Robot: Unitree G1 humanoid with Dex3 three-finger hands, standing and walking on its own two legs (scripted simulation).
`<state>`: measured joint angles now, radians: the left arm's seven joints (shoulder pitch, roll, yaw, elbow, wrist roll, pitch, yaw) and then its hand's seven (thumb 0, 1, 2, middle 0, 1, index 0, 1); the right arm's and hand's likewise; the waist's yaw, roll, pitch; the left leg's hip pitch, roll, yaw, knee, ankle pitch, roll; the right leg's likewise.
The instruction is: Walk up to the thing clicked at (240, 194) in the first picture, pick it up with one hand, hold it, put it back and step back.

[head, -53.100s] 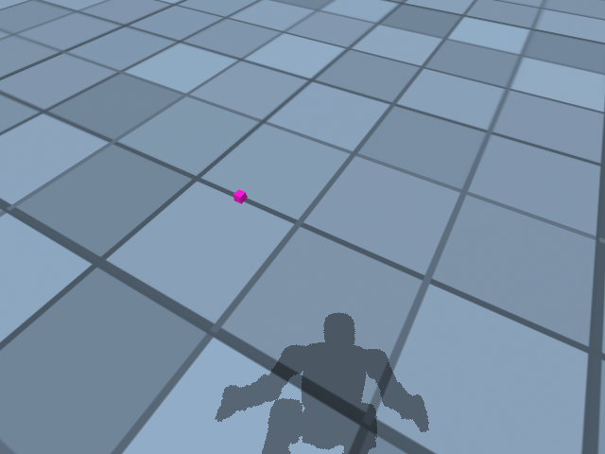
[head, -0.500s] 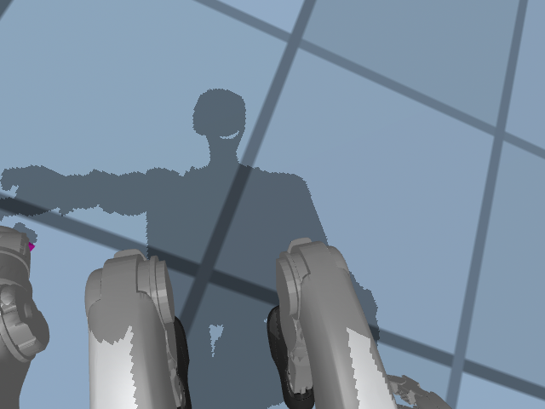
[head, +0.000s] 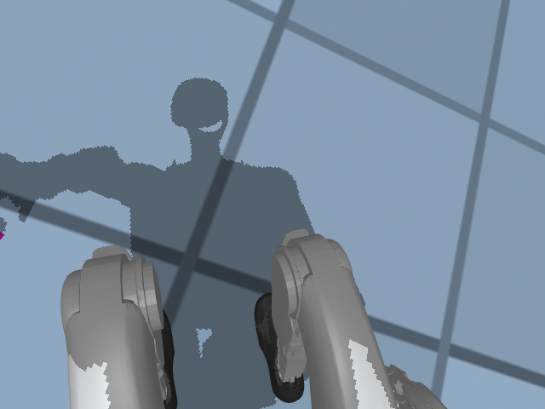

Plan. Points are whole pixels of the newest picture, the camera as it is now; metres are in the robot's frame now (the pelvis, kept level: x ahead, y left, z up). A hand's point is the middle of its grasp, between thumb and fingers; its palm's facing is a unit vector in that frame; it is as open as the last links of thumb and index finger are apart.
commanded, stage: approach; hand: left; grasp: from above
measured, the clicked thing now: out of the picture +0.36 +0.42 -0.30
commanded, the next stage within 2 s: rest palm in 0.02 s
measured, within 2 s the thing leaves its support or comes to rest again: neither
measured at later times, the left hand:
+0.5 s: hand out of the picture +0.37 +0.42 -0.22, palm faces -0.13 -0.42 -0.90, open 12.2 cm
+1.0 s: hand out of the picture +0.37 +0.40 -0.25, palm faces -0.08 -0.45 -0.89, open 10.8 cm
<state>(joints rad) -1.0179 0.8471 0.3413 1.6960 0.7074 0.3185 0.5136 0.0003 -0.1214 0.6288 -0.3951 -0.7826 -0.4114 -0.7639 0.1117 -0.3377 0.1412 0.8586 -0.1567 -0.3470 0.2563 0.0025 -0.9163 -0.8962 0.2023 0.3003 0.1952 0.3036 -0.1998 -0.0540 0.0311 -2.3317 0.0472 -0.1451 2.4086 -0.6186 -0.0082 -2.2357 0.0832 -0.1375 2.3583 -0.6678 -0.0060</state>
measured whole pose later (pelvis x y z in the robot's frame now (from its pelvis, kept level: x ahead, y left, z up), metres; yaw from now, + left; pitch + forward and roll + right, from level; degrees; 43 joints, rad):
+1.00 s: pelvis +0.00 +0.02 -0.01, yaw -6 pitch +22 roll -14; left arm -0.99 1.04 0.49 1.75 0.62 0.27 0.70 0.00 0.00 0.57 -0.60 -0.42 -0.56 -0.46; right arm 0.07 -0.39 0.32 0.77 -0.21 -0.43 0.36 0.00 -0.93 -0.90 0.20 0.30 0.20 0.30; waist -0.29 -0.17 0.23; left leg -2.28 0.06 -0.27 2.54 -0.67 0.01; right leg -2.13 0.13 -0.24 2.37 -0.67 0.04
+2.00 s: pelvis -0.01 +0.02 -0.01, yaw -7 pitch +20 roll -15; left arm -0.98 1.05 0.48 1.70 0.52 0.29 0.73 0.00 0.16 0.48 -0.64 -0.44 -0.63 -0.46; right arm 0.03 -0.40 0.37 0.72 -0.19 -0.43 0.37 0.00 -0.92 -0.90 0.20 0.30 0.20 0.30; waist -0.28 -0.21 0.28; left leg -2.26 0.06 -0.31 2.54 -0.67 0.00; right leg -2.10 0.13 -0.26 2.35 -0.65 0.03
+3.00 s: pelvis -0.01 +0.02 -0.01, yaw -7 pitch +19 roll -15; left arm -0.92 1.06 0.48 1.69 0.51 0.27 0.72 0.00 0.28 0.41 -0.72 -0.38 -0.70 -0.38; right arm 0.03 -0.40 0.36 0.72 -0.19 -0.43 0.37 0.00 -0.90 -0.89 0.20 0.30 0.20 0.30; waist -0.27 -0.21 0.29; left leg -2.25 0.06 -0.31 2.54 -0.68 0.00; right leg -2.10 0.13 -0.27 2.36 -0.66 0.03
